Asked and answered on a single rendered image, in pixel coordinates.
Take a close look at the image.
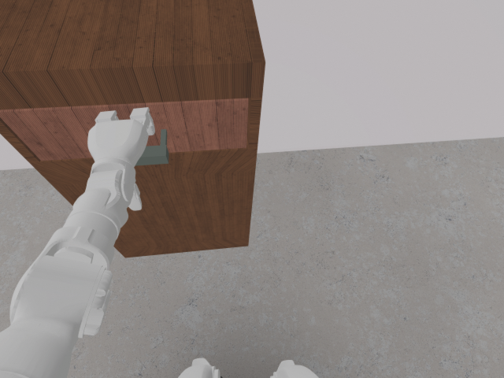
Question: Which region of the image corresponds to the robot left hand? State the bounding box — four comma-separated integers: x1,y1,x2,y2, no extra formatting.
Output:
87,107,155,211

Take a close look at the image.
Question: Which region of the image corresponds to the handle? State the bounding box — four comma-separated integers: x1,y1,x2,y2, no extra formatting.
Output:
135,129,169,166

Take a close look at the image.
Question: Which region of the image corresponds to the robot left upper arm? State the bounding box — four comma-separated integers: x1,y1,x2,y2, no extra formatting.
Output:
0,255,113,378

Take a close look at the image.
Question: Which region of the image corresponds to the robot right shin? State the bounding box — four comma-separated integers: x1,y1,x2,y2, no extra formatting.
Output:
276,360,295,372

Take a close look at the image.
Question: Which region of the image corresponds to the cabinet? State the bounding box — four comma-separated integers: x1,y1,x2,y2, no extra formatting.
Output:
0,0,265,258

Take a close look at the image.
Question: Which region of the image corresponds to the robot shin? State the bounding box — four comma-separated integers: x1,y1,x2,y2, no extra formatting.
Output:
276,360,295,372
192,358,212,367

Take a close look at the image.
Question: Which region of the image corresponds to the robot left shin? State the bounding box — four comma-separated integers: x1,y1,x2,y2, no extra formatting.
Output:
192,358,212,367

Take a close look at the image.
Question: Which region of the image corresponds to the robot left forearm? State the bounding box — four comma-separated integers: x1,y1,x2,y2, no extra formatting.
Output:
10,157,135,324

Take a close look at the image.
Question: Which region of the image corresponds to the drawer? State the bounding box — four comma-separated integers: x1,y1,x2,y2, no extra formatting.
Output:
0,98,249,161

